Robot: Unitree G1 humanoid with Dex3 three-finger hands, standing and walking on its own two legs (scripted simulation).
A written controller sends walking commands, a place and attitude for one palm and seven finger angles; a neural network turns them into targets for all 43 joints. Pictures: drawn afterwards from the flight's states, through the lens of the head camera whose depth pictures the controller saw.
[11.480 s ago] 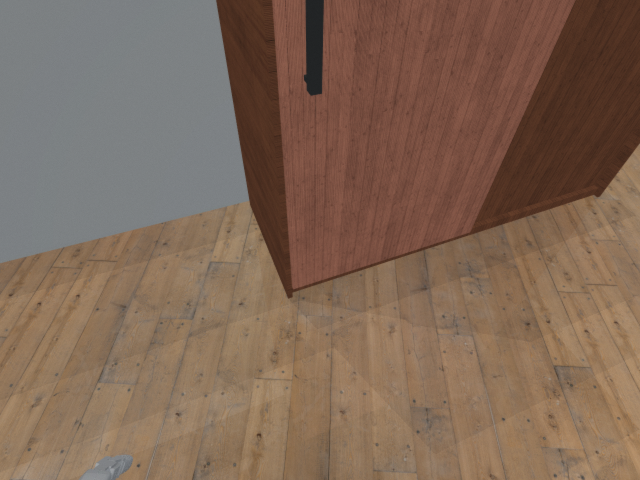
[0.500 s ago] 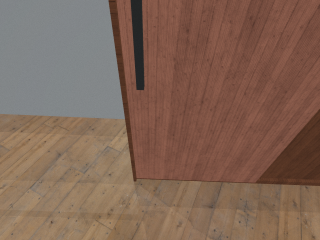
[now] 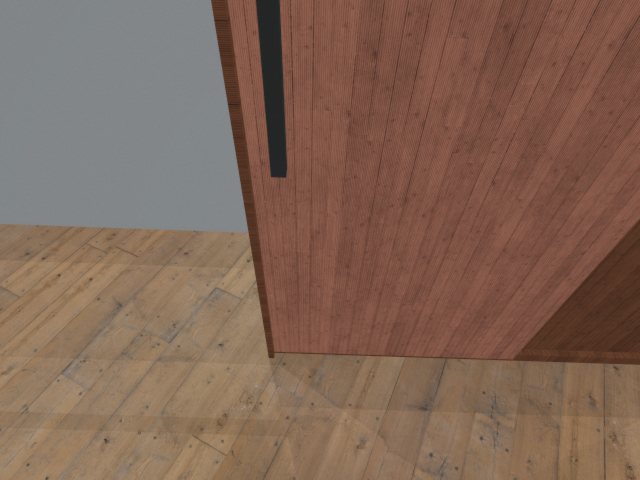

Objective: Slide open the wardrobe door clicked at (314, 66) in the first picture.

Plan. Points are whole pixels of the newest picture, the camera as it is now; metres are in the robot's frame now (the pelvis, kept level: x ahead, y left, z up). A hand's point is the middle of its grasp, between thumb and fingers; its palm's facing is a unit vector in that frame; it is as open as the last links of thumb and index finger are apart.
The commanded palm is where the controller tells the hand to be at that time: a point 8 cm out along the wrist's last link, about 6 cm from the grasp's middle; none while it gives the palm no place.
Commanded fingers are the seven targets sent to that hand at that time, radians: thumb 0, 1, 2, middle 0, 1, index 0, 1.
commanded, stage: look again from close up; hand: left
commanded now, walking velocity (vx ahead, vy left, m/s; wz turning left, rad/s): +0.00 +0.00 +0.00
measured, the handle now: (275, 85) +0.60 +0.11 +0.20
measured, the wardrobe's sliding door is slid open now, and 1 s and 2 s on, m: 0.00 0.00 0.00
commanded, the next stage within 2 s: shuffle to correct the standing spot in 0.88 s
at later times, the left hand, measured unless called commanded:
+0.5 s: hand out of the picture +0.02 +0.18 -0.17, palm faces +0.02 -0.98 -0.20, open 7.4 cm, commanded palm none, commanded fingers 0.00 0.90 0.90 -0.20 -0.30 -0.20 -0.30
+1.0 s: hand out of the picture +0.02 +0.19 -0.17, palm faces +0.02 -0.97 -0.22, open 7.4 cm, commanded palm none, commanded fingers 0.00 0.90 0.90 -0.20 -0.30 -0.20 -0.30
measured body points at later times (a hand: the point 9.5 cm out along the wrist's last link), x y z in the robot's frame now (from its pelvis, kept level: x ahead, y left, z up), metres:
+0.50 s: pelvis +0.01 +0.00 +0.00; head +0.02 +0.00 +0.45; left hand +0.01 +0.23 -0.16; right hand +0.03 -0.24 -0.16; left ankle +0.05 +0.10 -0.74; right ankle +0.01 -0.14 -0.74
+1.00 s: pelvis +0.02 +0.00 +0.00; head +0.02 +0.00 +0.45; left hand +0.02 +0.24 -0.15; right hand +0.04 -0.25 -0.15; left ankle +0.05 +0.10 -0.74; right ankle +0.01 -0.14 -0.74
